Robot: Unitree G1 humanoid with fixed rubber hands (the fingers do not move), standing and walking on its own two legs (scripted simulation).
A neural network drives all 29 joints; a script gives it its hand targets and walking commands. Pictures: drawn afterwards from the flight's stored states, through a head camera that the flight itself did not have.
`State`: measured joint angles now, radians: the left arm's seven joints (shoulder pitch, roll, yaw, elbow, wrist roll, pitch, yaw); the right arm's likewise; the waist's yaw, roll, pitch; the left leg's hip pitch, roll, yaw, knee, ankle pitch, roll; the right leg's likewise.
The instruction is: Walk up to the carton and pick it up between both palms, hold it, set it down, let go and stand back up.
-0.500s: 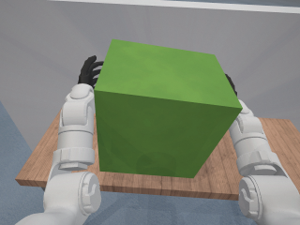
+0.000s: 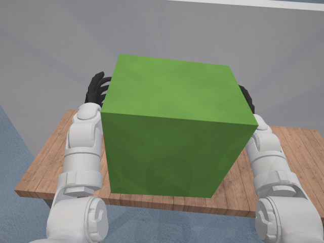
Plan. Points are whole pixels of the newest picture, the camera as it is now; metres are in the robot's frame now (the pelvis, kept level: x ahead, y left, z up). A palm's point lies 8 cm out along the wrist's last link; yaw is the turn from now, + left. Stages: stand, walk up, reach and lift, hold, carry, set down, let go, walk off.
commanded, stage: set down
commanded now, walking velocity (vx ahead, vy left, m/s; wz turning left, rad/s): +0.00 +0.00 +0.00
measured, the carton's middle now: (168, 131) +0.37 -0.03 +0.11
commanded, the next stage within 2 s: none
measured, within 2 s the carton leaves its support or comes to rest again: rests again in 1.02 s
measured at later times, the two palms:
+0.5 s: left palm (97, 113) +0.40 +0.15 +0.15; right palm (241, 122) +0.38 -0.22 +0.14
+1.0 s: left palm (97, 119) +0.40 +0.15 +0.14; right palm (240, 127) +0.37 -0.21 +0.13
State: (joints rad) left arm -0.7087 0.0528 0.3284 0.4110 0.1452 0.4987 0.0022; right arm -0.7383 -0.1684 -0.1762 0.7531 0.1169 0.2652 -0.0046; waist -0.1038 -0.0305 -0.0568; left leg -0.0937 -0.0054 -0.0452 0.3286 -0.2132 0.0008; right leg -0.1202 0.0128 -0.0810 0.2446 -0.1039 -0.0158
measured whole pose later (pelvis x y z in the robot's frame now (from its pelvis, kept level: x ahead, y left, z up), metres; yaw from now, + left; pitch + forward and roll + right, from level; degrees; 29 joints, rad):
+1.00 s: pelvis +0.00 +0.01 +0.00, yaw -1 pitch +1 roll -1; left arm -0.63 -0.01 0.34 0.46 0.18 0.34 0.00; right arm -0.63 -0.14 -0.26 0.73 -0.02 0.14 0.07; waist -0.07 -0.03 -0.05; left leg -0.12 -0.02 -0.03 0.32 -0.21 0.01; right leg -0.16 0.00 -0.07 0.25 -0.10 -0.01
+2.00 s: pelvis +0.02 +0.02 +0.00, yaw -1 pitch -1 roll -1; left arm -0.54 -0.06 0.35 0.43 0.22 0.30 -0.03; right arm -0.55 -0.10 -0.34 0.69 -0.11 0.00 0.14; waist -0.05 -0.01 -0.04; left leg -0.07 -0.02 -0.03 0.33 -0.24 0.02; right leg -0.10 -0.01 -0.06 0.26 -0.13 0.01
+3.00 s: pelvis -0.03 -0.01 +0.00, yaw -4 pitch +6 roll +0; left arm -0.77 0.35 0.01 0.64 -0.26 0.42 0.09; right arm -0.77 -0.46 0.04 0.83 0.44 0.23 0.04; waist 0.02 -0.03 -0.12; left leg -0.30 0.01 0.03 0.37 -0.18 -0.01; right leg -0.36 0.03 -0.01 0.32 -0.06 -0.04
